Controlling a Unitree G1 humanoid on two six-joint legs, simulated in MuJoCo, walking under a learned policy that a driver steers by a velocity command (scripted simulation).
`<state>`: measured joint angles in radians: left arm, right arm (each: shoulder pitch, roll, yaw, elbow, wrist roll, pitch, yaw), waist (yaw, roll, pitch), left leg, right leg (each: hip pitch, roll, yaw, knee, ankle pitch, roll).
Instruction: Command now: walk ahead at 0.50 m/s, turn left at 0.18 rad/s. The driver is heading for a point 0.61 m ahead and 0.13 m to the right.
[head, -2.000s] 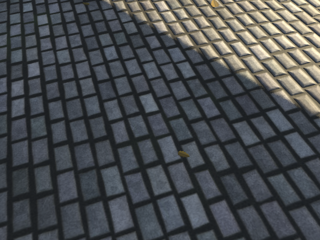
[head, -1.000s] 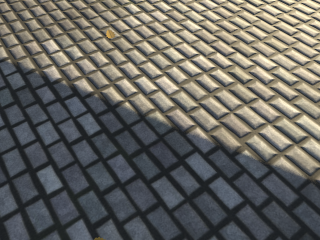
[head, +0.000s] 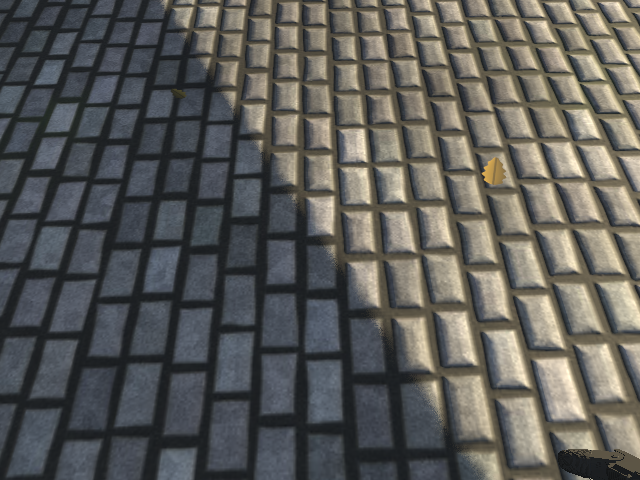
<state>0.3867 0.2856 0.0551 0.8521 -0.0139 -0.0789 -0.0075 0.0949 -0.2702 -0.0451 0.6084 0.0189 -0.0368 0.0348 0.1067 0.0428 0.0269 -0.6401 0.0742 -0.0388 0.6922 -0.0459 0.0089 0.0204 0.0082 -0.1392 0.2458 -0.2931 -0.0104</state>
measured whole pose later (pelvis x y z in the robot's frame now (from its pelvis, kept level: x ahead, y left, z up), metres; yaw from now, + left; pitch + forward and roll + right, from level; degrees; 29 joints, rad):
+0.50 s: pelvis +0.27 +0.02 +0.00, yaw -12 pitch +0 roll +3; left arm 0.13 0.28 0.05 0.76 -0.02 -0.03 -0.03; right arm 0.32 -0.27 -0.08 0.82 -0.01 -0.09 0.00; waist -0.06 -0.04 0.03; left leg 0.05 -0.03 0.23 0.22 -0.27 0.01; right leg -0.67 -0.11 0.03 0.75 0.01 0.00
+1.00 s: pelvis +0.51 -0.09 +0.00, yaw -24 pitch +1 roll -1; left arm 0.24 0.27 0.05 0.77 0.00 -0.03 0.01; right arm 0.09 -0.28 -0.05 0.75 -0.01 -0.07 0.00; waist 0.05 0.05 0.06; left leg -0.60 0.07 -0.05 0.65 0.01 -0.05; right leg -0.14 0.11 0.05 0.34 -0.22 -0.09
